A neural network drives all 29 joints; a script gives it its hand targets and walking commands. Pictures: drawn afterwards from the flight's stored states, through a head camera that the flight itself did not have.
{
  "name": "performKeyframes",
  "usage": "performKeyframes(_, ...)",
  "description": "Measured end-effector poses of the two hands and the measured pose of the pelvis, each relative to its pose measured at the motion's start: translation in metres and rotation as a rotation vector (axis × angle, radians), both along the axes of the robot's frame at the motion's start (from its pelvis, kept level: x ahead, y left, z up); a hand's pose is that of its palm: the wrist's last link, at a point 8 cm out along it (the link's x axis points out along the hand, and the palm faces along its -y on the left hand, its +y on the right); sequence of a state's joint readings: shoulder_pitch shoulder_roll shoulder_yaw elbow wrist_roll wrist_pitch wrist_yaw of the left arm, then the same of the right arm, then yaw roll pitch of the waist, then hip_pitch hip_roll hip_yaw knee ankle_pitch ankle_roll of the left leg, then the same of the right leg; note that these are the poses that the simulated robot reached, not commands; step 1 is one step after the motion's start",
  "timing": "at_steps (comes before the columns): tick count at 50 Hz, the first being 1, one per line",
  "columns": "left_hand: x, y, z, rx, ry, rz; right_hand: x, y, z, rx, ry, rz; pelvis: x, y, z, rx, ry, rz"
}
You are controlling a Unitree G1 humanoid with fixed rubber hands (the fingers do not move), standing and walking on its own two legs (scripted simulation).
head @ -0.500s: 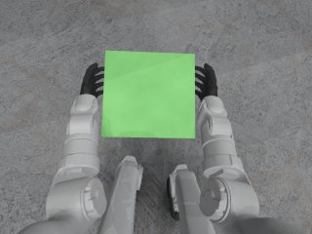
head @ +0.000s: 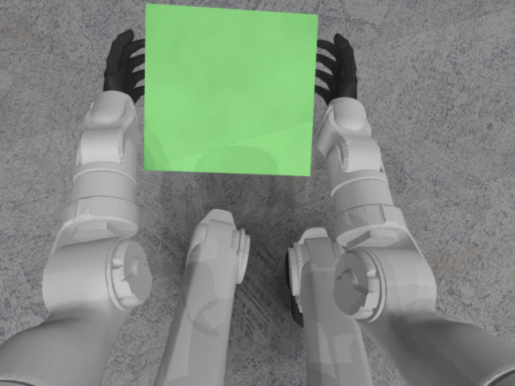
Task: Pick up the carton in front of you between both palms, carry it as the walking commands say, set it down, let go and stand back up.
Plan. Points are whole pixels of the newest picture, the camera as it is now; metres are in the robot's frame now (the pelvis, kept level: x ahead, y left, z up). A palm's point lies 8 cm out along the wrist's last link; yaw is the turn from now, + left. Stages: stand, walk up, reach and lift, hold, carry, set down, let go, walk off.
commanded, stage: set down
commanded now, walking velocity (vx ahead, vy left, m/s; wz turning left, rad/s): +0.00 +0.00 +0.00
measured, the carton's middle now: (232, 111) +0.47 +0.11 -0.20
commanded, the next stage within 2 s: none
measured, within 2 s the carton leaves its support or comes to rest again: rests again in 0.96 s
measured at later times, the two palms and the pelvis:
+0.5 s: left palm (142, 99) +0.47 +0.27 -0.23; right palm (319, 103) +0.52 -0.03 -0.22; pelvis +0.00 +0.01 -0.07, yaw -2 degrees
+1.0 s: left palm (151, 113) +0.46 +0.26 -0.26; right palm (319, 109) +0.52 -0.04 -0.25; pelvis -0.01 -0.01 -0.08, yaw -1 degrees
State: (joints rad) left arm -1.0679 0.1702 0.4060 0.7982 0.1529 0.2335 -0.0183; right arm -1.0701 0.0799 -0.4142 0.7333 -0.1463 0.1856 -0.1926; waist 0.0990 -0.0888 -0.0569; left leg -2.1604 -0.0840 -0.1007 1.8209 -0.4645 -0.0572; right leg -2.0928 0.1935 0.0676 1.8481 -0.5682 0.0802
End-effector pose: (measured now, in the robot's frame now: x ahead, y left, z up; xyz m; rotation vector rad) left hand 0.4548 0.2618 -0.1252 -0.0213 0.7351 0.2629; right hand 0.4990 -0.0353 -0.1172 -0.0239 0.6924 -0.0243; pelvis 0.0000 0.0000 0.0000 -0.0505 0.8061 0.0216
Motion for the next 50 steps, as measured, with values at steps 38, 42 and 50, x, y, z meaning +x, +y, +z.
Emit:
performKeyframes(38, 0.004, -0.003, -0.119, 0.004, 0.102, -0.038, 0.014, -0.001, -0.116, -0.034, 0.065, 0.059, -0.007, -0.004, -0.079, 0.030, -0.090, -0.049)
performKeyframes(42, 0.003, -0.003, -0.124, 0.000, 0.110, -0.041, 0.015, -0.001, -0.120, -0.040, 0.071, 0.074, -0.007, -0.007, -0.080, 0.034, -0.101, -0.052)
performKeyframes(50, 0.005, -0.002, -0.134, -0.013, 0.117, -0.057, 0.016, -0.003, -0.131, -0.045, 0.083, 0.088, -0.006, -0.006, -0.082, 0.034, -0.113, -0.052)
